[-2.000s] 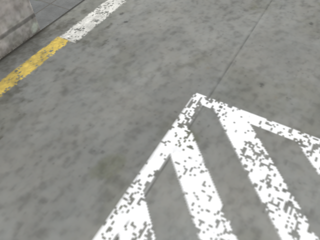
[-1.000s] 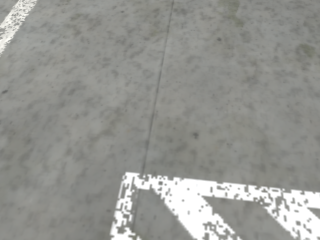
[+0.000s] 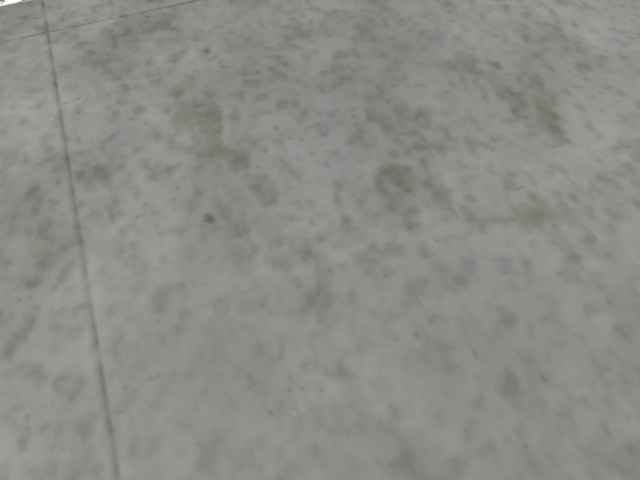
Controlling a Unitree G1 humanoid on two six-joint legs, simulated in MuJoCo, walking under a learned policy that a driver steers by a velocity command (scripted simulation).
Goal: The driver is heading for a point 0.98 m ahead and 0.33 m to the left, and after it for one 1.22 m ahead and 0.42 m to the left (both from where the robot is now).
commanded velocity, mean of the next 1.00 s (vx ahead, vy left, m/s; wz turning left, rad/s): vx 0.50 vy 0.00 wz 0.05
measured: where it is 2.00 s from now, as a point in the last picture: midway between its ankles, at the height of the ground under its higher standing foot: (269, 247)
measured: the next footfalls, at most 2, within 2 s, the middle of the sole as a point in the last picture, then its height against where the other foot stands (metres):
left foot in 0.32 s outside the picture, level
right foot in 0.86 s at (384, 391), level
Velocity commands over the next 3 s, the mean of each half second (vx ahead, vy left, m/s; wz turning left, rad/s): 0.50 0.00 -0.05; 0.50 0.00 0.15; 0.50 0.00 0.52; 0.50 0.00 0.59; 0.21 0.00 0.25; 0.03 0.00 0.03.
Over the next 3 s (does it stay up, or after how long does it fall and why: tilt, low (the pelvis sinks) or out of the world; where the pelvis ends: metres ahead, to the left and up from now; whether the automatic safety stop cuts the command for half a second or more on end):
stays up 1.26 0.36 0.00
